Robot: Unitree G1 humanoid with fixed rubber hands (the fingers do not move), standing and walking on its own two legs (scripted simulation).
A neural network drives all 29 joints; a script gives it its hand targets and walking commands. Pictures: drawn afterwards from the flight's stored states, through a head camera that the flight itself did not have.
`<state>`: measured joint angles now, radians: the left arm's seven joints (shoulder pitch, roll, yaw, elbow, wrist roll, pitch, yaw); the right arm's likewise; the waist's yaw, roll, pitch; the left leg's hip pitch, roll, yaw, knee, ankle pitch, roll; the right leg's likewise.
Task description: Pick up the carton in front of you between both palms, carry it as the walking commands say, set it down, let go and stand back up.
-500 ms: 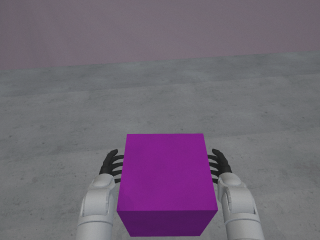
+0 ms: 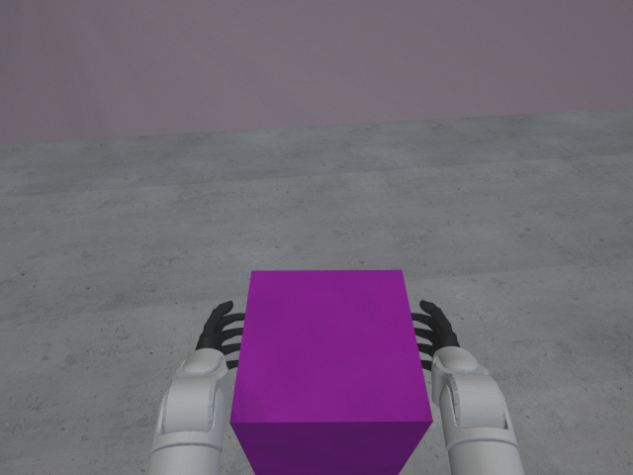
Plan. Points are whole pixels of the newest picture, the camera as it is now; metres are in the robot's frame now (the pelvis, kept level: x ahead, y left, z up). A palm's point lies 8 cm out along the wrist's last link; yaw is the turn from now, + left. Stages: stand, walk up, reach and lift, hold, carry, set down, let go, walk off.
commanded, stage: carry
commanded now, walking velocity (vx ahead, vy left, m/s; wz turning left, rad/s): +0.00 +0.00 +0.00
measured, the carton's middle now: (326, 378) +0.30 +0.00 -0.04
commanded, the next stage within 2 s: hold in 0.24 s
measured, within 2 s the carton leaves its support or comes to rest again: neither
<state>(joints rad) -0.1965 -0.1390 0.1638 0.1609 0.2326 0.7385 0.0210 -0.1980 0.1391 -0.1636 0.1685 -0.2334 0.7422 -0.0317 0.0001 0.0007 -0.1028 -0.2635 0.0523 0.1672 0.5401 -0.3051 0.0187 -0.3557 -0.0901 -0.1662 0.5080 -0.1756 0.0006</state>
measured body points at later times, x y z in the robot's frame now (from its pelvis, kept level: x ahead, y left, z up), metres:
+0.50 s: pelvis -0.01 -0.01 +0.01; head -0.04 -0.01 +0.46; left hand +0.27 +0.17 +0.04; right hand +0.30 -0.13 +0.03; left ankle -0.01 +0.10 -0.73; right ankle +0.06 -0.14 -0.73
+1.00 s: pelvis +0.00 -0.04 +0.01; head -0.05 -0.06 +0.46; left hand +0.27 +0.15 +0.05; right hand +0.31 -0.15 +0.04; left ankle -0.01 +0.10 -0.73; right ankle +0.06 -0.14 -0.73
